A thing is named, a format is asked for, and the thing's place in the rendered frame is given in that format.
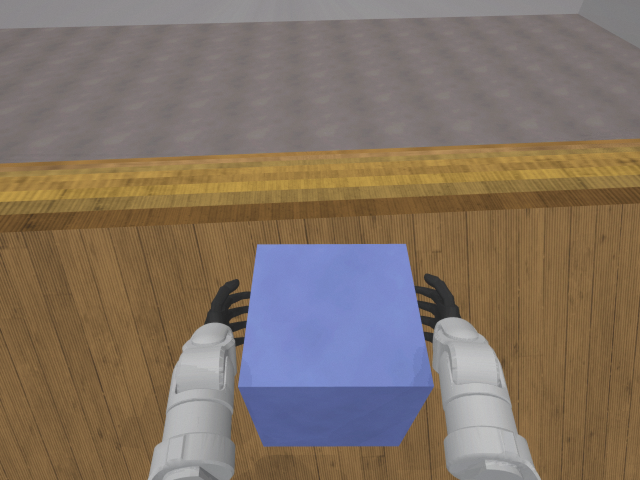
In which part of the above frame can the robot right hand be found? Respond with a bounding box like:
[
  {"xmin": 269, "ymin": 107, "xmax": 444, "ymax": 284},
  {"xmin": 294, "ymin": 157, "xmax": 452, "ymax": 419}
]
[{"xmin": 414, "ymin": 273, "xmax": 462, "ymax": 343}]

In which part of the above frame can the robot left forearm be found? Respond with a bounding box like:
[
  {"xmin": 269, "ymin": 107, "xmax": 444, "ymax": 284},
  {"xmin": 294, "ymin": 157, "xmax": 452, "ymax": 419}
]
[{"xmin": 148, "ymin": 323, "xmax": 237, "ymax": 480}]

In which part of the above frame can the robot left hand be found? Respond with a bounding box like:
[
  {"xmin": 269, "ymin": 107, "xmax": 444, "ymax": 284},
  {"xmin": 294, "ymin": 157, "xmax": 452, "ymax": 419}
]
[{"xmin": 204, "ymin": 279, "xmax": 251, "ymax": 346}]

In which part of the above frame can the robot right forearm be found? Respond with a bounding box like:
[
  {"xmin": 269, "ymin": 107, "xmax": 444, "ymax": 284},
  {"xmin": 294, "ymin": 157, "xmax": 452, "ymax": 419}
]
[{"xmin": 432, "ymin": 317, "xmax": 541, "ymax": 480}]

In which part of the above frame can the carton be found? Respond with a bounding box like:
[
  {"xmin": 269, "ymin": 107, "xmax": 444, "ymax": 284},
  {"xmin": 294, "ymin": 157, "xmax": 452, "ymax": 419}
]
[{"xmin": 238, "ymin": 244, "xmax": 434, "ymax": 447}]

